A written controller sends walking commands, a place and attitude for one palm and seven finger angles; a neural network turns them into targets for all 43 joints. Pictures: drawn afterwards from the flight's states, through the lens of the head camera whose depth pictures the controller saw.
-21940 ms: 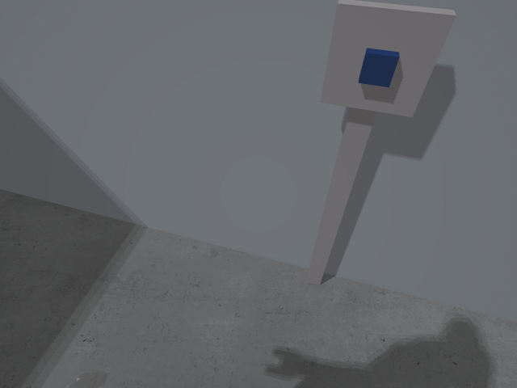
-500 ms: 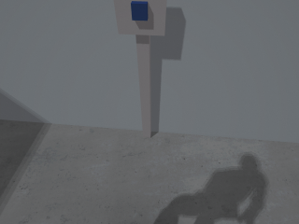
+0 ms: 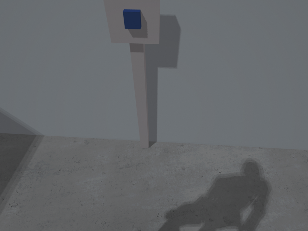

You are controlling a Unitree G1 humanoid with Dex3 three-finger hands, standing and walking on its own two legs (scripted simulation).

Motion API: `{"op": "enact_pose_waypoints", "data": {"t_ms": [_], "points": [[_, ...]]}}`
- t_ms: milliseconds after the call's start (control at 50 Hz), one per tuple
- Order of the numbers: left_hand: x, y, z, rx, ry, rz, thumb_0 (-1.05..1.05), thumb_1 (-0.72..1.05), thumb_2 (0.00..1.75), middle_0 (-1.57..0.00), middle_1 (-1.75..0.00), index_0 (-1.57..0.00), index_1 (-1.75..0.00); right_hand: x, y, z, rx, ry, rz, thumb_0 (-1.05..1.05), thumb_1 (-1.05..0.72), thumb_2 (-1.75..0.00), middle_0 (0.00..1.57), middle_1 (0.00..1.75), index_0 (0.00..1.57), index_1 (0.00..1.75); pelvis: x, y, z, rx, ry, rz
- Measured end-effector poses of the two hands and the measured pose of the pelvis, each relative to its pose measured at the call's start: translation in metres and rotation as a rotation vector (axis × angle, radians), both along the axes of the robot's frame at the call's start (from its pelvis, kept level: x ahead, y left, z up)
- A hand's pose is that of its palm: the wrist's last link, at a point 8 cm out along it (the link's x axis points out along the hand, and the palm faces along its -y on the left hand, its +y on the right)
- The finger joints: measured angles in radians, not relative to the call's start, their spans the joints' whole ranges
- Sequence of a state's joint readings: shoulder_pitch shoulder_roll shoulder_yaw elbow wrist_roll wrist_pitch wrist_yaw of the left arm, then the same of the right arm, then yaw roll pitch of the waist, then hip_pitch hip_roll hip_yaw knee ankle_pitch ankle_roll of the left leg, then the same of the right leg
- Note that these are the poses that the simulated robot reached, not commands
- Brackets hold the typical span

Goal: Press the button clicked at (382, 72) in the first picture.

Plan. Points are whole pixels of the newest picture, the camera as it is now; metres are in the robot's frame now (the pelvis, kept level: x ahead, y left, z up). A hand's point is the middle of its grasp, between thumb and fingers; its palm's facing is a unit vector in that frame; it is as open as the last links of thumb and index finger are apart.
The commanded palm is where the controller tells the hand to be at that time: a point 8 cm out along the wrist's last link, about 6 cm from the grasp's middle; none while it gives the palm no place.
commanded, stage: let the arm hang, fingers relaxed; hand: left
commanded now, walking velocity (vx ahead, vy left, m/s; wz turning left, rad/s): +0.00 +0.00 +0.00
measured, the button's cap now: (132, 18) +0.78 +0.12 +0.19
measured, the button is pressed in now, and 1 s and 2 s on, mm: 0 0 0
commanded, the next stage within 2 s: stand and wait in 0.02 s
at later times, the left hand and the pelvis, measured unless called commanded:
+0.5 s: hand out of the picture +0.02 +0.17 -0.17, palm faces +0.02 -0.98 -0.22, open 7.4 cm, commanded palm none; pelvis +0.01 -0.01 +0.00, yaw +0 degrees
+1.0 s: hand out of the picture +0.06 +0.20 -0.16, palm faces -0.01 -0.96 -0.28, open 7.4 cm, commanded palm none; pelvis +0.01 -0.01 +0.00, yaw +0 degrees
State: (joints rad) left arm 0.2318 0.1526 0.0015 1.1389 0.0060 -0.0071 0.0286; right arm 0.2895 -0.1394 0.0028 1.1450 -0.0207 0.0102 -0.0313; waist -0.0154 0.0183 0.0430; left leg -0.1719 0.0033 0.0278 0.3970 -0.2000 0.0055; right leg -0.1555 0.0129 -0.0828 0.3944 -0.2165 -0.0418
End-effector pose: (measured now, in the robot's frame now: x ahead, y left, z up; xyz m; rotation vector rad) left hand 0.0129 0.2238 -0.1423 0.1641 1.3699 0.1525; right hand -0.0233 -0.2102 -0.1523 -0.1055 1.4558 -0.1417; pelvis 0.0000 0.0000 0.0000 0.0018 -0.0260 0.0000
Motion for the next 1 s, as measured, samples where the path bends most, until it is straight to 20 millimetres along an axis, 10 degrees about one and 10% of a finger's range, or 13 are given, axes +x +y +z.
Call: {"op": "enact_pose_waypoints", "data": {"t_ms": [400,1000], "points": [[-0.007,-0.007,0.002,0.004,0.036,0.018,0.00,0.91,0.90,-0.20,-0.30,-0.20,-0.30,0.026,-0.015,0.000,-0.017,-0.036,0.009,0.01,-0.90,-0.90,0.20,0.30,0.20,0.29,0.010,-0.007,0.001,0.001,-0.006,-0.002],[0.045,0.020,0.016,0.079,-0.062,-0.036,0.00,0.91,0.90,-0.20,-0.30,-0.20,-0.30,0.054,-0.058,0.008,-0.089,-0.084,0.035,0.01,-0.90,-0.90,0.20,0.30,0.20,0.29,0.013,-0.014,0.003,0.002,-0.004,-0.006]]}}
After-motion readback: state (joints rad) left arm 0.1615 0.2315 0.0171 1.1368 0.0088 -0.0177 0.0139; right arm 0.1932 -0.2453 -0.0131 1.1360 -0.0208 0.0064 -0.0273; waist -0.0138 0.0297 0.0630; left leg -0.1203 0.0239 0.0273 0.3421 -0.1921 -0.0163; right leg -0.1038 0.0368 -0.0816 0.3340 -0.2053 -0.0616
